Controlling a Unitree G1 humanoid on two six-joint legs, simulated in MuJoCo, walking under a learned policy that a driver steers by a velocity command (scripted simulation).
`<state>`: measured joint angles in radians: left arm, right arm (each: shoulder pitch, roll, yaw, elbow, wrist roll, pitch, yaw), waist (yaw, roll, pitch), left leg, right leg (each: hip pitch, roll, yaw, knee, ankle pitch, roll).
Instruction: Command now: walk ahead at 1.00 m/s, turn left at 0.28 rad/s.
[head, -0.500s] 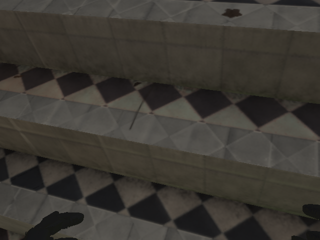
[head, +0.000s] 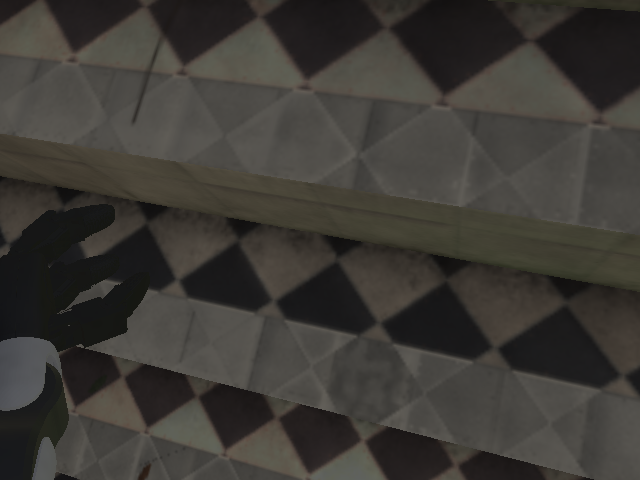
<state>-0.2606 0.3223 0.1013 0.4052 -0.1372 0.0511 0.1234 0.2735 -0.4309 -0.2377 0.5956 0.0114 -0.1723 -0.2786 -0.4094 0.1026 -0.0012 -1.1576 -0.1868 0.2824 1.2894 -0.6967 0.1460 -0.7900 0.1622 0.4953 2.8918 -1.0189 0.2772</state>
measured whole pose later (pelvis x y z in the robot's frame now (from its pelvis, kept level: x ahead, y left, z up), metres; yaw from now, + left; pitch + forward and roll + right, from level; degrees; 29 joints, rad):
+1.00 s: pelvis -0.36 +0.03 -0.10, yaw -15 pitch -7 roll -7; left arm 0.12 0.26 0.01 0.61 -0.04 0.07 0.20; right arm -0.17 -0.29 -0.04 0.58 0.01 0.08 0.12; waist 0.14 0.13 0.03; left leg -0.54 0.00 -0.12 1.61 -0.14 0.11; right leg -1.26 0.18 0.04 1.44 -0.20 0.13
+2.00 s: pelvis -0.95 +0.74 -0.59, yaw -18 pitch -4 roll +2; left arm 0.40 0.21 0.00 0.72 -0.01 0.03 -0.02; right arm -0.24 -0.13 -0.03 0.51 -0.08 0.02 -0.07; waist 0.13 0.00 -0.03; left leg -1.00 -0.08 -0.21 1.65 -0.38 0.02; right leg -0.49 0.04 -0.02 1.24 -0.73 -0.09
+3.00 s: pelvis -0.98 +0.75 -0.49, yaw -19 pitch +3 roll +0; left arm 0.37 0.24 0.03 0.78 0.02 -0.08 -0.01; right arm 0.18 -0.30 -0.05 0.63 -0.01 0.01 0.07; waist 0.01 0.03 -0.06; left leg -0.66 0.05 -0.01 0.80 -0.07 0.01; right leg -0.03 0.02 -0.02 0.31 -0.34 -0.03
